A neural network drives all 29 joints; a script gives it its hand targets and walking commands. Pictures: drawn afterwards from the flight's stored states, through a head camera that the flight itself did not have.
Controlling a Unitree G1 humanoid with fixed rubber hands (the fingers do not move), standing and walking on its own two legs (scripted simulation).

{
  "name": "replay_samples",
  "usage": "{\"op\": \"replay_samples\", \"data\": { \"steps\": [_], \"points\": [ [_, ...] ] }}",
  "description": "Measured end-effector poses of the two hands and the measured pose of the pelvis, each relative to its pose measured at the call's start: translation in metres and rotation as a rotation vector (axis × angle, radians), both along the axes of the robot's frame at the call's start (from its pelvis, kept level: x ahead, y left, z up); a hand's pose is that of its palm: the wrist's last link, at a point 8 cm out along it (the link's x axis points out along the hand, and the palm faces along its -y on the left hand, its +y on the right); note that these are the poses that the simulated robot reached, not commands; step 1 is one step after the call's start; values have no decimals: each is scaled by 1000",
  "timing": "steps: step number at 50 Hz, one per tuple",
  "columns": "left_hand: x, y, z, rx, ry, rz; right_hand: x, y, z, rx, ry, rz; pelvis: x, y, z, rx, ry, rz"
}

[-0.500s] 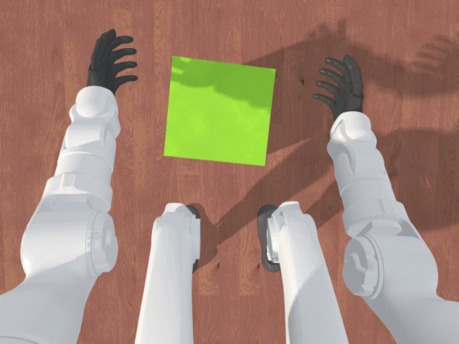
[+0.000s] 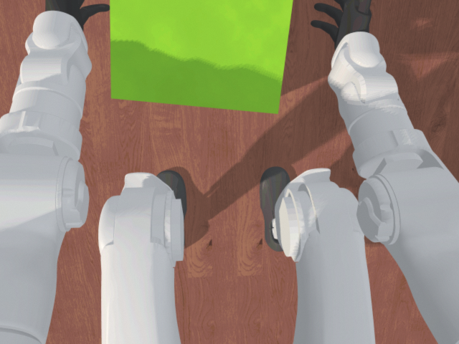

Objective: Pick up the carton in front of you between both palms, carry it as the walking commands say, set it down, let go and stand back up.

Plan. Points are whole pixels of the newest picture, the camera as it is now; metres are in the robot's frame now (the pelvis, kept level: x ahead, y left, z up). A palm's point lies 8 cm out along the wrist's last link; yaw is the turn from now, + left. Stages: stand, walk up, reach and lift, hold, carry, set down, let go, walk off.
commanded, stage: reach and lift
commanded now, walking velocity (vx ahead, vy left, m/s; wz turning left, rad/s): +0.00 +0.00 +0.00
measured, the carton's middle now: (202, 42) +0.51 +0.05 -0.26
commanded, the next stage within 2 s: none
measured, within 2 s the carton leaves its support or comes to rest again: leaves its support in 0.80 s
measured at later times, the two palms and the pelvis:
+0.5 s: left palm (89, 7) +0.53 +0.20 -0.19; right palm (335, 29) +0.51 -0.13 -0.18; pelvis +0.01 +0.00 -0.01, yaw +0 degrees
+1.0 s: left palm out of the picture +0.52 +0.19 -0.14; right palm (340, 19) +0.51 -0.11 -0.13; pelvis +0.01 +0.00 -0.01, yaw +1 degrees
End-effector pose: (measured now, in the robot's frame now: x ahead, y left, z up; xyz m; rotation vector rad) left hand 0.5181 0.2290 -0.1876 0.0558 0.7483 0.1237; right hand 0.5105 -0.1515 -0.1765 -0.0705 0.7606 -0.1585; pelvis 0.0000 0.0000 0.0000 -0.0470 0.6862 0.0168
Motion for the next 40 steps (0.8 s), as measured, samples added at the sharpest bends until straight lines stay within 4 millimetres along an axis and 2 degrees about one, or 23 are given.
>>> {"op": "replay_samples", "data": {
  "steps": [3,6,12,22,29,40],
  "points": [
    [0,-4,-13,-2,-4,-10,3,-5,-7,0,-2,-7,1,1,-7,1,-26,-3],
    [3,-9,-17,-6,-14,-28,4,-5,-10,6,1,-13,4,2,-10,0,-34,-6],
    [13,-14,-7,-8,-34,-43,6,4,-6,23,-13,-14,9,4,-11,-3,-23,-8],
    [9,-19,-1,-8,-10,-50,1,13,-2,30,-9,-1,8,5,-7,-3,-4,-1],
    [11,-36,0,-13,-16,-66,9,40,2,55,-19,24,4,4,-4,-2,-5,-2],
    [17,-42,7,3,26,-80,13,38,5,55,-6,-42,6,6,-12,-5,-17,-1]
  ]
}}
